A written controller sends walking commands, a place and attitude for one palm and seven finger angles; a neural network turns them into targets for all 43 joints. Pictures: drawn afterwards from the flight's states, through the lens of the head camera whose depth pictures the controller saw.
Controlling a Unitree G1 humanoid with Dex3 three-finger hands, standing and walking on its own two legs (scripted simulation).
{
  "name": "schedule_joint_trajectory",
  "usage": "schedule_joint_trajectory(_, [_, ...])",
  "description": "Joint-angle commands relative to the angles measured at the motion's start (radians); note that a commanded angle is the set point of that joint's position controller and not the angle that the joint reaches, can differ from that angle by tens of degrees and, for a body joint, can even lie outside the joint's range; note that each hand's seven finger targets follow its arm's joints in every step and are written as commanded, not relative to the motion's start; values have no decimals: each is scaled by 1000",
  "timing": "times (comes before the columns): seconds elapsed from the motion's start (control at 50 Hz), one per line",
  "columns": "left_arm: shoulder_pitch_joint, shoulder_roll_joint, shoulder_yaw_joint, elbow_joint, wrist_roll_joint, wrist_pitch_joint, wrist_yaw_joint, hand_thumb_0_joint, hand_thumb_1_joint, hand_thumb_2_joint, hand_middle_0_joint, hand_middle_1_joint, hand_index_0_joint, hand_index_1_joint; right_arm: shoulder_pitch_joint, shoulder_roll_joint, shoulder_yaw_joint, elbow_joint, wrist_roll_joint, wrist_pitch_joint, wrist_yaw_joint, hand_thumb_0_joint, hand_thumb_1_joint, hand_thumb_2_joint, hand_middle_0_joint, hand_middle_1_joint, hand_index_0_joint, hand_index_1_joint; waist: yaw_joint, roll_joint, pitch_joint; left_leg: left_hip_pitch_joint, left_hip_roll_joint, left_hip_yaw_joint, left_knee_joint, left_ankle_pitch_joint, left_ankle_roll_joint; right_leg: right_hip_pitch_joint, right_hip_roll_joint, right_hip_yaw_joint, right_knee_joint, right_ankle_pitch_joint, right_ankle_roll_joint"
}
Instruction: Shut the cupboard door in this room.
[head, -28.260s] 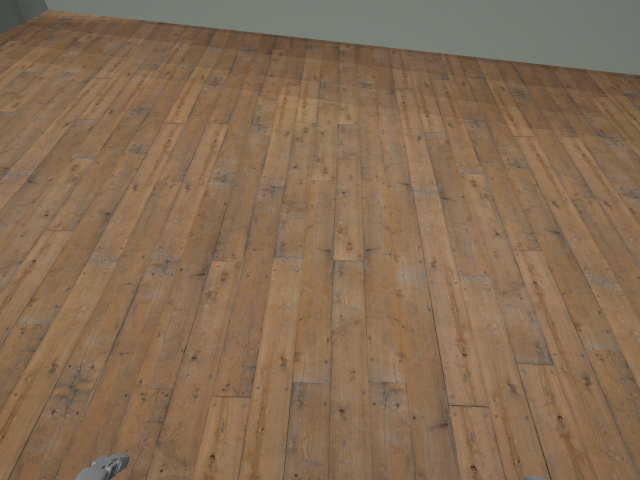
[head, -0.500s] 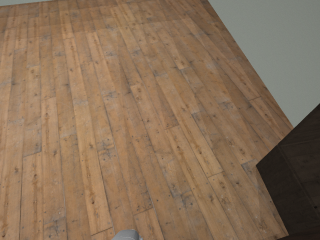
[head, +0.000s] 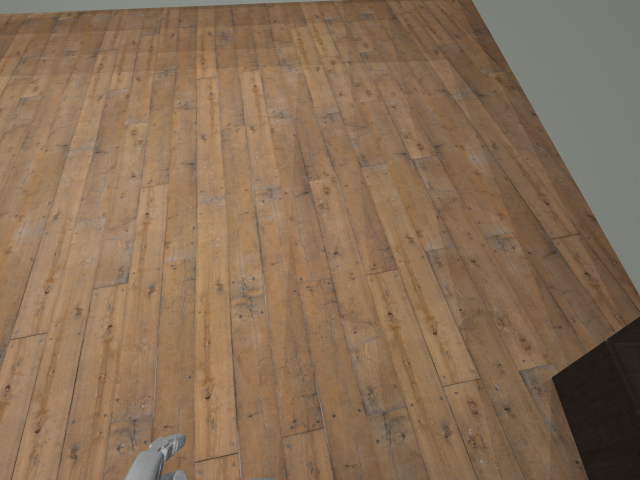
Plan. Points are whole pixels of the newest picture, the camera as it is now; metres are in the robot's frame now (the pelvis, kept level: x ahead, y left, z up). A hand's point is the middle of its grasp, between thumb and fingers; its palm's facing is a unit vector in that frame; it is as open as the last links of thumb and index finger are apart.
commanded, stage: turn or walk to find it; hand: left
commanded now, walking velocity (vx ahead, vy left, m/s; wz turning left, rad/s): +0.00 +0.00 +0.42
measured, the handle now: out of the picture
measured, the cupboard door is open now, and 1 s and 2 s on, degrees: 94 94 94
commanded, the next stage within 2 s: none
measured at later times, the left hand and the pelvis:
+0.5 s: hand out of the picture -0.01 +0.26 -0.17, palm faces +0.25 -0.94 -0.25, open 7.4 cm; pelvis +0.00 +0.04 +0.01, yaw +13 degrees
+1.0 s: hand out of the picture +0.01 +0.19 -0.14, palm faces +0.42 -0.87 -0.27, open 7.4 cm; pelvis +0.02 -0.02 +0.01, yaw +26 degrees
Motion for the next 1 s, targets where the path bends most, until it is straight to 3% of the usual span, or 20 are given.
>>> schedule_joint_trajectory(0.0, [110,226,64,-41,9,-11,24,0,900,900,-200,-300,-200,-300,-31,-103,-35,-89,-1,3,-4,0,-900,-900,200,300,200,300,53,-252,-75,-221,16,-21,509,-127,-3,94,-363,315,-300,267,-174])
schedule_joint_trajectory(0.02, [51,196,56,-56,8,-7,26,0,900,900,-200,-300,-200,-300,-6,-99,-34,-72,-2,5,2,0,-900,-900,200,300,200,300,21,-203,-64,-217,34,-7,522,-67,-11,88,-318,222,-277,285,-153])
schedule_joint_trajectory(0.06, [45,175,50,-68,12,-15,25,0,900,900,-200,-300,-200,-300,18,-83,-22,-57,-3,7,9,0,-900,-900,200,300,200,300,13,-216,-83,-197,37,35,480,-18,-31,114,-272,112,-254,366,-131])
schedule_joint_trajectory(0.2, [154,232,67,-22,18,-8,23,0,900,900,-200,-300,-200,-300,-54,-53,3,-71,7,-6,12,0,-900,-900,200,300,200,300,72,-264,-129,-115,33,129,116,-66,-33,234,-295,51,-194,510,-156])
schedule_joint_trajectory(0.28, [134,236,73,-7,5,3,19,0,900,900,-200,-300,-200,-300,35,-71,3,-49,4,-22,9,0,-900,-900,200,300,200,300,23,-220,-162,94,26,175,-218,163,-15,157,-270,-32,-58,432,-71])
schedule_joint_trajectory(0.3, [141,208,68,-15,-3,10,15,0,900,900,-200,-300,-200,-300,67,-125,-10,-44,2,-31,9,0,-900,-900,200,300,200,300,0,-89,-183,240,93,91,-303,312,13,25,-230,-64,55,286,-20])
schedule_joint_trajectory(0.32, [142,139,55,-40,-7,15,9,0,900,900,-200,-300,-200,-300,113,-223,-33,-51,-6,-36,5,0,-900,-900,200,300,200,300,-22,207,-195,354,338,-229,-344,607,121,-203,-96,-104,259,-161,51])
schedule_joint_trajectory(0.34, [83,112,38,-68,-1,22,12,0,900,900,-200,-300,-200,-300,164,-264,-43,-37,-3,-28,-6,0,-900,-900,200,300,200,300,-52,232,-172,303,441,-295,-375,764,222,-253,-62,-28,411,-392,59])
schedule_joint_trajectory(0.38, [21,123,47,-43,-4,31,16,0,900,900,-200,-300,-200,-300,123,-211,-32,-25,-7,-31,-28,0,-900,-900,200,300,200,300,-39,210,-128,241,356,-240,-362,724,225,-283,-65,76,531,-284,51])
schedule_joint_trajectory(0.44, [74,122,48,5,-2,29,4,0,900,900,-200,-300,-200,-300,39,-162,-13,-48,-5,-41,-30,0,-900,-900,200,300,200,300,13,94,-127,229,262,-104,-352,719,182,-252,-56,73,542,-149,60])
schedule_joint_trajectory(0.6, [18,101,37,-25,-6,29,6,0,900,900,-200,-300,-200,-300,72,-177,-28,-44,-11,-32,-26,0,-900,-900,200,300,200,300,-16,91,-129,225,249,-167,-337,678,201,-175,-10,61,293,-170,66])
schedule_joint_trajectory(0.66, [39,97,35,-26,-10,23,7,0,900,900,-200,-300,-200,-300,43,-182,-33,-55,-14,-26,-24,0,-900,-900,200,300,200,300,-5,139,-132,167,231,-203,-316,676,192,-77,16,44,162,-158,55])
schedule_joint_trajectory(0.72, [126,113,41,-9,-10,7,12,0,900,900,-200,-300,-200,-300,15,-168,-36,-68,-6,-23,-19,0,-900,-900,200,300,200,300,40,96,-153,71,182,-207,-243,583,144,108,27,30,-102,38,44])
schedule_joint_trajectory(0.74, [162,142,47,-4,-4,-4,15,0,900,900,-200,-300,-200,-300,16,-141,-33,-72,0,-25,-16,0,-900,-900,200,300,200,300,57,18,-173,-2,133,-172,-171,449,96,220,-29,73,-227,131,33])
schedule_joint_trajectory(0.76, [186,229,63,-3,13,-14,24,0,900,900,-200,-300,-200,-300,31,-78,-23,-91,8,-28,-8,0,-900,-900,200,300,200,300,62,-228,-189,-183,2,-27,18,140,21,336,-267,309,-278,234,-43])
schedule_joint_trajectory(0.78, [181,265,62,-18,9,-11,23,0,900,900,-200,-300,-200,-300,5,-71,-24,-111,3,-21,-10,0,-900,-900,200,300,200,300,72,-301,-139,-232,-51,12,212,-194,-3,237,-425,395,-292,375,-153])
schedule_joint_trajectory(0.8, [162,237,66,-25,3,-15,26,0,900,900,-200,-300,-200,-300,1,-99,-30,-96,-5,-4,-13,0,-900,-900,200,300,200,300,68,-336,-129,-226,-15,-41,357,-192,1,151,-406,390,-310,353,-178])
schedule_joint_trajectory(0.82, [114,211,63,-36,2,-10,31,0,900,900,-200,-300,-200,-300,0,-105,-37,-85,-2,4,-9,0,-900,-900,200,300,200,300,43,-264,-85,-229,-2,-35,458,-138,0,104,-375,352,-310,306,-178])
schedule_joint_trajectory(0.86, [48,159,46,-53,2,-15,25,0,900,900,-200,-300,-200,-300,38,-85,-30,-42,-7,9,4,0,-900,-900,200,300,200,300,2,-176,-61,-236,21,-5,526,-4,-20,111,-267,169,-270,341,-136])
schedule_joint_trajectory(0.98, [154,170,52,-24,9,-19,24,0,900,900,-200,-300,-200,-300,-18,-73,-14,-45,-4,12,7,0,-900,-900,200,300,200,300,47,-216,-85,-218,36,57,376,-8,-51,206,-263,88,-249,470,-143])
